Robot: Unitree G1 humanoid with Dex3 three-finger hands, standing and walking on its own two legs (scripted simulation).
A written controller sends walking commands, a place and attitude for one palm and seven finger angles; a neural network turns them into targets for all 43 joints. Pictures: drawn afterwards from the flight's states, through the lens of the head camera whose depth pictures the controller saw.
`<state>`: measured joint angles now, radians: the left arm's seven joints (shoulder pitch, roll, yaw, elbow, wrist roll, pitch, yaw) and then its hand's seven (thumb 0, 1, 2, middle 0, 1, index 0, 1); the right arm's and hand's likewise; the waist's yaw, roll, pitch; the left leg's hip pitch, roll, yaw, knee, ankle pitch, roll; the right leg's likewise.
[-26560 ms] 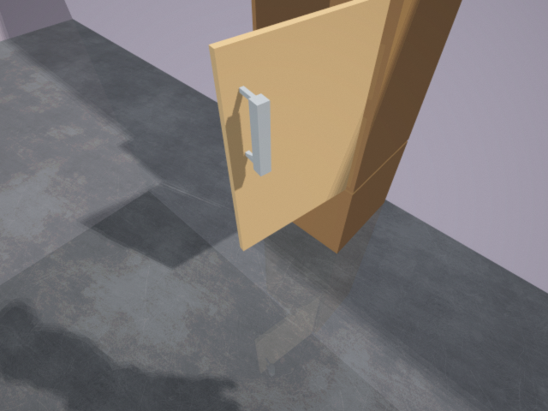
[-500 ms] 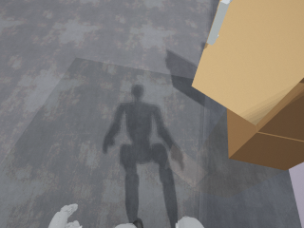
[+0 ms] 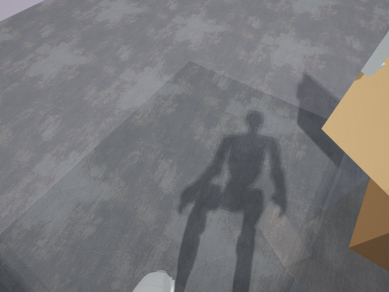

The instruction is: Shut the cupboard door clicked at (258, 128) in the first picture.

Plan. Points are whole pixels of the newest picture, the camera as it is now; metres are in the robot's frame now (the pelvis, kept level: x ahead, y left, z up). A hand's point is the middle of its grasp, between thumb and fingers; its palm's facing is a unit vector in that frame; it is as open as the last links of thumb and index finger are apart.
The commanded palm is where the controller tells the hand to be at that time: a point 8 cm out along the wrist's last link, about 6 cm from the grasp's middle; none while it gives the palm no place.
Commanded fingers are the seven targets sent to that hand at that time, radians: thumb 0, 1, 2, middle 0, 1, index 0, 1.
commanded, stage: walk to a spot facing it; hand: left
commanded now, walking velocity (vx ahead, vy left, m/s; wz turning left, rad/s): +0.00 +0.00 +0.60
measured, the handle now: out of the picture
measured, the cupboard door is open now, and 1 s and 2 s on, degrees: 61 61 61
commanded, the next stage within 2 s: turn to face it in 0.76 s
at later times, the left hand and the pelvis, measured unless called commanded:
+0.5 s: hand (90, 289) +0.13 +0.25 -0.14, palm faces +0.24 -0.94 -0.23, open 7.4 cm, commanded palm none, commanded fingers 0.00 0.90 0.90 -0.20 -0.30 -0.20 -0.30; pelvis +0.05 +0.02 +0.00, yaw +15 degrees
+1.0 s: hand out of the picture +0.04 +0.25 -0.20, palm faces +0.57 -0.79 -0.22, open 7.4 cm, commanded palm none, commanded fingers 0.00 0.90 0.90 -0.20 -0.30 -0.20 -0.30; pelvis +0.15 +0.08 -0.02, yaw +32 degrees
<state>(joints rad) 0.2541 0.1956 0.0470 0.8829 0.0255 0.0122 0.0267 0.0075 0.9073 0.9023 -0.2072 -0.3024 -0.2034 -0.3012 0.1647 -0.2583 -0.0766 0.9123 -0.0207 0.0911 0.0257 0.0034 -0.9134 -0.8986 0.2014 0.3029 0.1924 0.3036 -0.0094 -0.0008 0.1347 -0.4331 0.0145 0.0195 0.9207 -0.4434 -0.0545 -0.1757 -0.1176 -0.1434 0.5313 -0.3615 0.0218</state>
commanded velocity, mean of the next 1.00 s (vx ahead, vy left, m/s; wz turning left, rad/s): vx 0.09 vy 0.00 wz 0.40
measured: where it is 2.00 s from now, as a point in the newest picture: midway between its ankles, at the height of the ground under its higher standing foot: (175, 283)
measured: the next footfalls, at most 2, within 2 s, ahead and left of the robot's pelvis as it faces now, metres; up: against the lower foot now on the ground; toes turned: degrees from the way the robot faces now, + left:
left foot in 0.10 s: +0.03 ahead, +0.13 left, +0.00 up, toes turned +8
right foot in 0.54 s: +0.18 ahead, -0.09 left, +0.00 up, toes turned +14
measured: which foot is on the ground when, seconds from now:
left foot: up 0.00-0.08, down 0.10-0.54, up 0.56-0.90, down 0.92-1.00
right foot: down 0.00-0.10, up 0.12-0.52, down 0.54-0.92, up 0.94-1.00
